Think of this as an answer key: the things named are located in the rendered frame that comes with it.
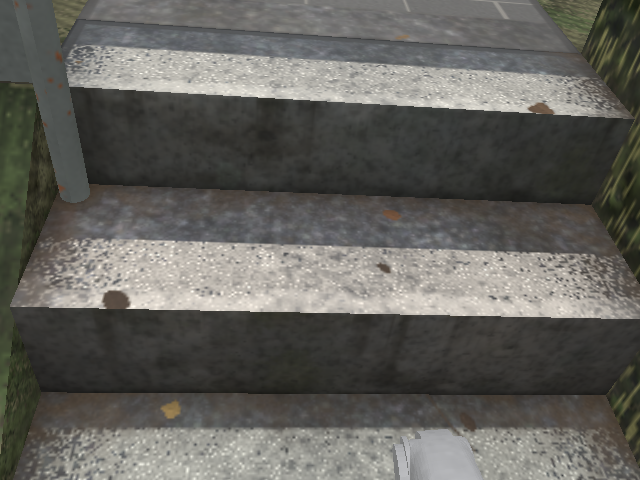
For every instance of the robot right thigh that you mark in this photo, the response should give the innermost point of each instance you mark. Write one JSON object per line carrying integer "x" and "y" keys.
{"x": 434, "y": 455}

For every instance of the right robot shin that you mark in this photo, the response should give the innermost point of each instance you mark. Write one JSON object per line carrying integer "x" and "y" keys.
{"x": 466, "y": 441}

